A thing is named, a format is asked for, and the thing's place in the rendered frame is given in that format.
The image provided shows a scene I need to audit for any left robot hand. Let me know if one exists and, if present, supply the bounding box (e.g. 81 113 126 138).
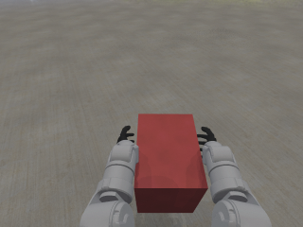
116 126 134 143

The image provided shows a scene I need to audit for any robot right upper arm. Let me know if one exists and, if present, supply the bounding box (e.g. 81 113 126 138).
211 199 272 227

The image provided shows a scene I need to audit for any robot left upper arm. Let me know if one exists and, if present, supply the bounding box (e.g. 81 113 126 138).
80 200 134 227

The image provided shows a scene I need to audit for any left robot forearm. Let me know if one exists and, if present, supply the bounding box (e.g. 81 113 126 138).
79 140 139 227

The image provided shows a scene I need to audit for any carton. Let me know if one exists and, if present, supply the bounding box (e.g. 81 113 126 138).
134 113 208 213

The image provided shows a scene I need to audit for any right robot hand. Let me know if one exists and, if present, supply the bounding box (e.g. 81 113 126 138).
197 127 217 158

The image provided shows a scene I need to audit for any right robot forearm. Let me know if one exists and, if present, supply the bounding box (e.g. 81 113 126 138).
202 141 272 226

